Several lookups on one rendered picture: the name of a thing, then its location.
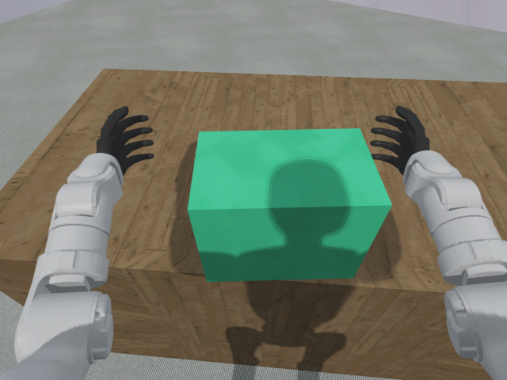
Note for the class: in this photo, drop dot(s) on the right robot forearm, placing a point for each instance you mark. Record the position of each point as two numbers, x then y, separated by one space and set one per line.
470 247

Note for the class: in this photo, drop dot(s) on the pedestal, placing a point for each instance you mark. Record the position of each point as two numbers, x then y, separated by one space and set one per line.
388 321

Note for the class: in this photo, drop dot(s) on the robot left hand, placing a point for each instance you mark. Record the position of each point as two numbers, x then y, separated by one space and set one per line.
112 140

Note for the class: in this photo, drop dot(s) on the left robot upper arm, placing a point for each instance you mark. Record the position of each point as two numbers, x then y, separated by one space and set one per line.
62 336

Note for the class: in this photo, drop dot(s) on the carton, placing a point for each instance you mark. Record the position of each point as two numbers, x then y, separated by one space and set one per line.
284 204

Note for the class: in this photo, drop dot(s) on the left robot forearm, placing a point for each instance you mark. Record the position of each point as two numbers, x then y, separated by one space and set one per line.
75 255

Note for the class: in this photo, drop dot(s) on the right robot upper arm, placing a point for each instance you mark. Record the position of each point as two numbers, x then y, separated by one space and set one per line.
477 325

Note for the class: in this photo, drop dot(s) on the robot right hand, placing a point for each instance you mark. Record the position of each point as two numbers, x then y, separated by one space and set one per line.
412 138

